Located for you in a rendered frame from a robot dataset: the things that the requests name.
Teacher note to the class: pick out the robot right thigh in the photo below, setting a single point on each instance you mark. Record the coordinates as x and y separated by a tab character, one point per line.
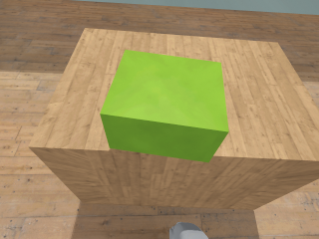
186	230

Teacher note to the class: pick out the carton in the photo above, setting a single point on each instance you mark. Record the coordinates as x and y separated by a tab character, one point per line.
166	105

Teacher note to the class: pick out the pedestal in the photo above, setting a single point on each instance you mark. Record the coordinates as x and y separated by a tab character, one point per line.
271	149

